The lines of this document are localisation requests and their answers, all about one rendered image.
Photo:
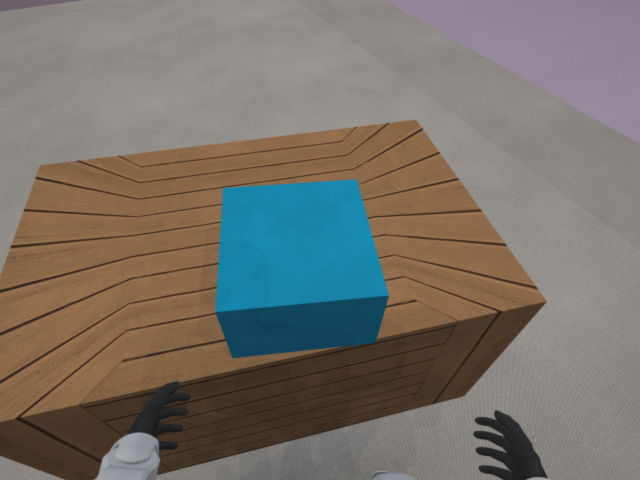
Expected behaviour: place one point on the left robot hand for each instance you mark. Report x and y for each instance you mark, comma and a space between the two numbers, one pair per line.
148, 419

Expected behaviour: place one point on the right robot hand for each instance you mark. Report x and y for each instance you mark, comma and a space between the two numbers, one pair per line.
520, 459

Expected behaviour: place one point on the left robot forearm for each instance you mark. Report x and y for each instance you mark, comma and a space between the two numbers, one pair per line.
133, 457

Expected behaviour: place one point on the pedestal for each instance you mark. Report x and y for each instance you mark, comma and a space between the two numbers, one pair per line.
109, 289

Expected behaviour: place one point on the carton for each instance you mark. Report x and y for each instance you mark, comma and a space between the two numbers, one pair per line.
298, 269

